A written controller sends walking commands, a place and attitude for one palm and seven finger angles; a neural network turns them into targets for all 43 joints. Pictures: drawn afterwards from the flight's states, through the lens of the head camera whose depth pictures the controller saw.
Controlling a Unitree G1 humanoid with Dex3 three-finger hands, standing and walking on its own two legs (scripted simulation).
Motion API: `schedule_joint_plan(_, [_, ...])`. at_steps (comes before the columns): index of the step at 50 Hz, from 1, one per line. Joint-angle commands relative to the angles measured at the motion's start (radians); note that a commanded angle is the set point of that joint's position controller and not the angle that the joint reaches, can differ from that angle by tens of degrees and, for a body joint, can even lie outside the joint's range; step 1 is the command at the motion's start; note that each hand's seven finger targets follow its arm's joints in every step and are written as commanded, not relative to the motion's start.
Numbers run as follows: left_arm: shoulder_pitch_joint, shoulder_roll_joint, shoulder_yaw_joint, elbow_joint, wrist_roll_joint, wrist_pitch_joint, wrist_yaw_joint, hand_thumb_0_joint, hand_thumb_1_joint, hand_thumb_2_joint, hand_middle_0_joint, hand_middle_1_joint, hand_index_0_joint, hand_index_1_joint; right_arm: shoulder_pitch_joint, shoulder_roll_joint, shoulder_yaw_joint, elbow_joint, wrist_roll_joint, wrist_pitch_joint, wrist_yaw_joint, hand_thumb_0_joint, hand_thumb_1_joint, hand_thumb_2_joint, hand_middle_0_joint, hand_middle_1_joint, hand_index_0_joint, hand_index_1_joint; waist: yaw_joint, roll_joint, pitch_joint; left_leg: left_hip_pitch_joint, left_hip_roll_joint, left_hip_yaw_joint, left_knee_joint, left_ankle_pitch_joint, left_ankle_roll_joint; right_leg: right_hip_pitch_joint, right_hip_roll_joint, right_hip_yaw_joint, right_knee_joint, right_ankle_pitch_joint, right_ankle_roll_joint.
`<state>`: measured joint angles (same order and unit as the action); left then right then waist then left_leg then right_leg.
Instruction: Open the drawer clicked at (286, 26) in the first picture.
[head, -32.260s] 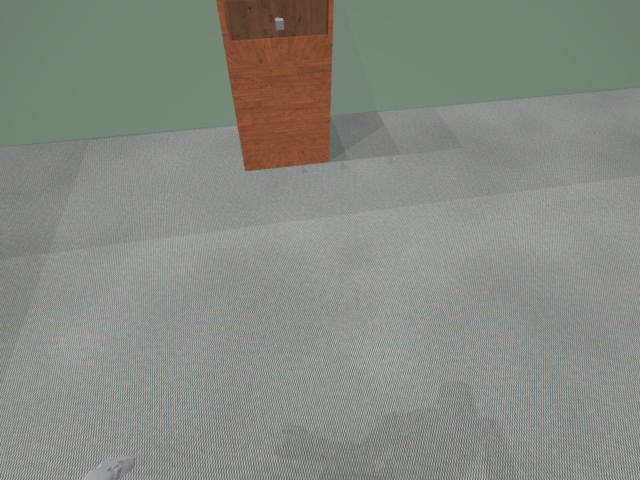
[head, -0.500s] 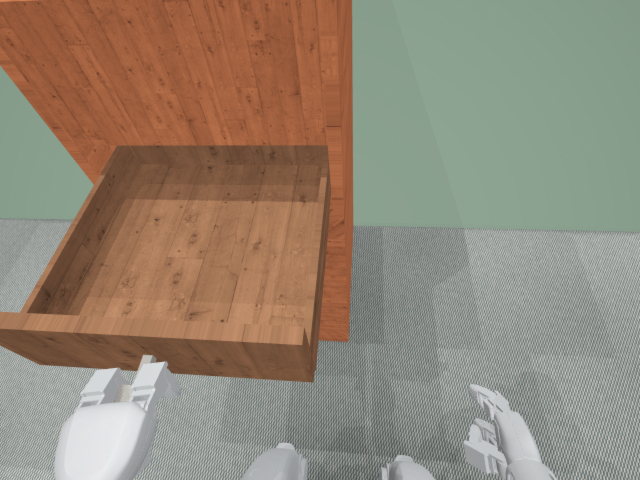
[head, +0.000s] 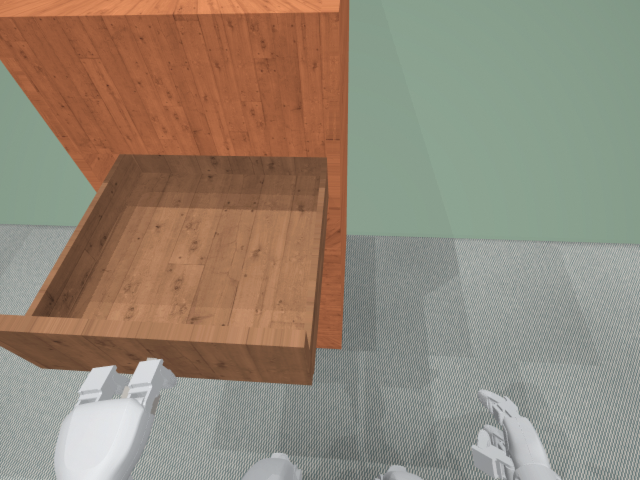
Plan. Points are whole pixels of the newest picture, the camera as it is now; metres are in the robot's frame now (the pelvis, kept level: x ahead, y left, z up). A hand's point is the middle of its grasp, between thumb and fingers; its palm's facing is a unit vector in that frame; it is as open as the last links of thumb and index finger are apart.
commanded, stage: lift the hand off the handle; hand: left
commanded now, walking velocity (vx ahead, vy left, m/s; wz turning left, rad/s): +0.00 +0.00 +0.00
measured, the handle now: (143, 389) +0.22 +0.24 +0.00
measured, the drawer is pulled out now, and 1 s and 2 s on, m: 0.30 0.30 0.30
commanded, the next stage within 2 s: draw the hand back to the body in 1.56 s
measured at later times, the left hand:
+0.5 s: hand (122, 423) +0.18 +0.24 +0.02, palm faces +0.01 -0.09 -1.00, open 13.5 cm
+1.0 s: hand (87, 401) +0.18 +0.25 +0.09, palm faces +0.07 -0.12 -0.99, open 13.7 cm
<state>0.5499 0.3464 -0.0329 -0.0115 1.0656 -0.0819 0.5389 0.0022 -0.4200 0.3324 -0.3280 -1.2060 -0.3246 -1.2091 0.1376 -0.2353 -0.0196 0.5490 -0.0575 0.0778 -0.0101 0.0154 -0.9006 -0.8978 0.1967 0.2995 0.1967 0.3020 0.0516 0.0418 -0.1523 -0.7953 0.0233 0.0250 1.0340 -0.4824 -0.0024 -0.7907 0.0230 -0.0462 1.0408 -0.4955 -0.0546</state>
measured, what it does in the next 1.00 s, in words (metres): stands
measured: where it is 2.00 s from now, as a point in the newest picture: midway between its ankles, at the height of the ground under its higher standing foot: outside the picture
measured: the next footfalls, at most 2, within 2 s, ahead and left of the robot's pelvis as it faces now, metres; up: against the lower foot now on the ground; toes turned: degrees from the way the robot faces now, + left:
none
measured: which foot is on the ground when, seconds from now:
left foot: down 0.00-1.00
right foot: down 0.00-1.00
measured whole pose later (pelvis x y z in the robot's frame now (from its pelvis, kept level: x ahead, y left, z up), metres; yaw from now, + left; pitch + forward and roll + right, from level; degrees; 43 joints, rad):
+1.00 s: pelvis +0.02 +0.02 +0.03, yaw -1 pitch +8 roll +0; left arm 0.65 0.39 -0.02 -0.31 0.96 -0.02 0.39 0.00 -0.49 0.30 -0.32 -1.20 -0.34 -1.21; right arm 0.16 -0.23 -0.01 0.52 -0.03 0.07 0.03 0.02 -0.90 -0.90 0.20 0.30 0.20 0.30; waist 0.08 0.09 -0.13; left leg -0.53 0.01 0.05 0.83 -0.43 0.02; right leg -0.52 0.02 -0.02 0.82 -0.43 -0.03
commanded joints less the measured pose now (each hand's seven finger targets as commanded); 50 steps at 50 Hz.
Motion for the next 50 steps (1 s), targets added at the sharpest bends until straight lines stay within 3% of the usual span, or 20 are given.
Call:
schedule_joint_plan(1, [0.039, 0.146, 0.123, -0.161, 0.007, -0.013, 0.054, 0.000, -0.500, 0.300, -0.300, -1.200, -0.300, -1.200, -0.095, -0.095, -0.039, -0.155, -0.006, -0.046, 0.003, 0.000, -0.900, -0.900, 0.200, 0.300, 0.200, 0.300, 0.008, -0.015, -0.155, 0.129, -0.054, -0.012, -0.095, 0.152, 0.032, 0.061, 0.001, 0.074, -0.185, 0.232, 0.005])
schedule_joint_plan(2, [0.020, 0.160, 0.139, -0.168, 0.007, -0.011, 0.060, 0.000, -0.500, 0.300, -0.300, -1.200, -0.300, -1.200, -0.098, -0.096, -0.039, -0.154, -0.006, -0.044, 0.004, 0.000, -0.900, -0.900, 0.200, 0.300, 0.200, 0.300, 0.005, -0.001, -0.173, 0.141, -0.051, -0.017, -0.098, 0.165, 0.031, 0.053, 0.004, 0.066, -0.175, 0.234, 0.002])
schedule_joint_plan(4, [0.020, 0.132, 0.111, -0.181, 0.006, -0.006, 0.065, 0.000, -0.500, 0.300, -0.300, -1.200, -0.300, -1.200, -0.090, -0.094, -0.044, -0.154, -0.010, -0.047, 0.007, 0.000, -0.900, -0.900, 0.200, 0.300, 0.200, 0.300, 0.000, -0.005, -0.196, 0.157, -0.048, -0.015, -0.089, 0.180, 0.031, 0.043, 0.005, 0.054, -0.165, 0.246, 0.004])
schedule_joint_plan(8, [-0.038, 0.142, 0.114, -0.173, 0.004, 0.009, 0.071, 0.000, -0.500, 0.300, -0.300, -1.200, -0.300, -1.200, -0.095, -0.097, -0.041, -0.153, -0.009, -0.044, 0.002, 0.000, -0.900, -0.900, 0.200, 0.300, 0.200, 0.300, -0.012, -0.054, -0.188, 0.143, -0.048, -0.020, -0.085, 0.165, 0.030, 0.028, 0.002, 0.053, -0.167, 0.227, 0.010])
schedule_joint_plan(12, [-0.074, 0.145, 0.109, -0.172, 0.011, 0.029, 0.074, 0.000, -0.500, 0.300, -0.300, -1.200, -0.300, -1.200, -0.090, -0.099, -0.041, -0.155, -0.005, -0.045, -0.006, 0.000, -0.900, -0.900, 0.200, 0.300, 0.200, 0.300, -0.016, -0.055, -0.198, 0.153, -0.044, -0.023, -0.095, 0.171, 0.033, 0.041, 0.005, 0.044, -0.172, 0.235, 0.010])
schedule_joint_plan(16, [-0.018, 0.147, 0.087, -0.263, -0.001, 0.051, 0.065, 0.000, -0.500, 0.300, -0.300, -1.200, -0.300, -1.200, -0.085, -0.095, -0.039, -0.172, 0.002, -0.044, -0.001, 0.000, -0.900, -0.900, 0.200, 0.300, 0.200, 0.300, 0.006, -0.002, -0.250, 0.228, -0.046, -0.013, -0.123, 0.235, 0.031, 0.101, 0.007, 0.043, -0.184, 0.291, 0.006])
schedule_joint_plan(17, [0.008, 0.167, 0.109, -0.281, -0.011, 0.060, 0.062, 0.000, -0.500, 0.300, -0.300, -1.200, -0.300, -1.200, -0.087, -0.097, -0.035, -0.180, 0.005, -0.044, -0.002, 0.000, -0.900, -0.900, 0.200, 0.300, 0.200, 0.300, 0.009, -0.012, -0.262, 0.238, -0.046, -0.014, -0.128, 0.258, 0.032, 0.123, 0.007, 0.046, -0.189, 0.316, 0.005])
schedule_joint_plan(19, [0.021, 0.150, 0.083, -0.314, -0.026, 0.068, 0.046, 0.000, -0.500, 0.300, -0.300, -1.200, -0.300, -1.200, -0.091, -0.094, -0.031, -0.183, 0.009, -0.043, -0.002, 0.000, -0.900, -0.900, 0.200, 0.300, 0.200, 0.300, 0.002, -0.020, -0.227, 0.245, -0.044, -0.012, -0.142, 0.257, 0.036, 0.140, 0.005, 0.046, -0.209, 0.327, 0.009])
schedule_joint_plan(21, [0.032, 0.169, 0.103, -0.310, -0.034, 0.069, 0.034, 0.000, -0.500, 0.300, -0.300, -1.200, -0.300, -1.200, -0.094, -0.092, -0.026, -0.176, 0.012, -0.045, -0.004, 0.000, -0.900, -0.900, 0.200, 0.300, 0.200, 0.300, 0.000, -0.021, -0.181, 0.238, -0.044, -0.013, -0.157, 0.237, 0.036, 0.147, 0.003, 0.052, -0.232, 0.311, 0.011])
schedule_joint_plan(23, [0.046, 0.168, 0.111, -0.274, -0.038, 0.075, 0.023, 0.000, -0.500, 0.300, -0.300, -1.200, -0.300, -1.200, -0.101, -0.092, -0.020, -0.173, 0.014, -0.043, -0.002, 0.000, -0.900, -0.900, 0.200, 0.300, 0.200, 0.300, -0.003, -0.063, -0.137, 0.228, -0.043, -0.012, -0.171, 0.218, 0.037, 0.150, 0.002, 0.060, -0.254, 0.304, 0.015])
schedule_joint_plan(26, [0.069, 0.149, 0.089, -0.287, -0.054, 0.078, -0.008, 0.000, -0.500, 0.300, -0.300, -1.200, -0.300, -1.200, -0.105, -0.094, -0.021, -0.181, 0.022, -0.045, 0.003, 0.000, -0.900, -0.900, 0.200, 0.300, 0.200, 0.300, -0.001, -0.036, -0.102, 0.241, -0.040, -0.013, -0.203, 0.204, 0.039, 0.179, -0.001, 0.054, -0.278, 0.291, 0.015])
schedule_joint_plan(27, [0.055, 0.166, 0.105, -0.287, -0.062, 0.083, -0.018, 0.000, -0.500, 0.300, -0.300, -1.200, -0.300, -1.200, -0.107, -0.097, -0.020, -0.181, 0.024, -0.044, 0.001, 0.000, -0.900, -0.900, 0.200, 0.300, 0.200, 0.300, -0.004, -0.045, -0.102, 0.248, -0.037, -0.015, -0.213, 0.206, 0.038, 0.190, -0.003, 0.057, -0.290, 0.289, 0.015])
schedule_joint_plan(29, [0.033, 0.147, 0.074, -0.322, -0.070, 0.078, -0.043, 0.000, -0.500, 0.300, -0.300, -1.200, -0.300, -1.200, -0.107, -0.097, -0.022, -0.185, 0.024, -0.049, 0.000, 0.000, -0.900, -0.900, 0.200, 0.300, 0.200, 0.300, -0.006, -0.028, -0.089, 0.274, -0.036, -0.016, -0.231, 0.195, 0.042, 0.193, -0.005, 0.054, -0.307, 0.266, 0.017])
schedule_joint_plan(30, [0.016, 0.171, 0.093, -0.339, -0.071, 0.069, -0.051, 0.000, -0.500, 0.300, -0.300, -1.200, -0.300, -1.200, -0.102, -0.099, -0.021, -0.181, 0.020, -0.052, 0.002, 0.000, -0.900, -0.900, 0.200, 0.300, 0.200, 0.300, -0.003, -0.025, -0.112, 0.297, -0.035, -0.017, -0.235, 0.207, 0.042, 0.194, -0.006, 0.058, -0.312, 0.264, 0.016])
schedule_joint_plan(34, [0.068, 0.165, 0.080, -0.379, -0.084, 0.044, -0.085, 0.000, -0.500, 0.300, -0.300, -1.200, -0.300, -1.200, -0.097, -0.096, -0.022, -0.186, 0.021, -0.062, 0.008, 0.000, -0.900, -0.900, 0.200, 0.300, 0.200, 0.300, 0.005, -0.021, -0.095, 0.331, -0.032, -0.018, -0.256, 0.234, 0.044, 0.220, -0.007, 0.058, -0.333, 0.280, 0.014])
schedule_joint_plan(38, [0.066, 0.220, 0.142, -0.421, -0.069, 0.024, -0.084, 0.000, -0.500, 0.300, -0.300, -1.200, -0.300, -1.200, -0.096, -0.096, -0.018, -0.190, 0.013, -0.060, 0.020, 0.000, -0.900, -0.900, 0.200, 0.300, 0.200, 0.300, 0.019, -0.017, -0.086, 0.363, -0.032, -0.019, -0.265, 0.255, 0.033, 0.209, -0.008, 0.081, -0.347, 0.280, 0.008])
schedule_joint_plan(41, [0.094, 0.184, 0.122, -0.449, -0.065, 0.024, -0.082, 0.000, -0.500, 0.300, -0.300, -1.200, -0.300, -1.200, -0.101, -0.091, -0.023, -0.197, 0.018, -0.060, 0.032, 0.000, -0.900, -0.900, 0.200, 0.300, 0.200, 0.300, 0.024, 0.020, -0.073, 0.384, -0.023, -0.021, -0.282, 0.283, 0.029, 0.216, -0.003, 0.062, -0.342, 0.289, 0.004])
schedule_joint_plan(42, [0.095, 0.197, 0.136, -0.458, -0.076, 0.032, -0.083, 0.000, -0.500, 0.300, -0.300, -1.200, -0.300, -1.200, -0.105, -0.094, -0.023, -0.199, 0.022, -0.061, 0.033, 0.000, -0.900, -0.900, 0.200, 0.300, 0.200, 0.300, 0.023, 0.026, -0.084, 0.395, -0.019, -0.025, -0.287, 0.305, 0.025, 0.224, -0.002, 0.068, -0.346, 0.300, 0.001])
schedule_joint_plan(48, [0.076, 0.175, 0.101, -0.524, -0.104, 0.061, -0.117, 0.000, -0.500, 0.300, -0.300, -1.200, -0.300, -1.200, -0.105, -0.093, -0.019, -0.203, 0.028, -0.061, 0.042, 0.000, -0.900, -0.900, 0.200, 0.300, 0.200, 0.300, 0.017, -0.008, -0.087, 0.431, -0.010, -0.031, -0.318, 0.323, 0.028, 0.254, -0.009, 0.063, -0.372, 0.308, 0.011])
schedule_joint_plan(50, [0.078, 0.175, 0.096, -0.514, -0.104, 0.069, -0.137, 0.000, -0.500, 0.300, -0.300, -1.200, -0.300, -1.200, -0.109, -0.093, -0.017, -0.202, 0.032, -0.062, 0.041, 0.000, -0.900, -0.900, 0.200, 0.300, 0.200, 0.300, 0.018, -0.033, -0.059, 0.427, -0.006, -0.032, -0.338, 0.300, 0.030, 0.269, -0.010, 0.056, -0.392, 0.296, 0.015])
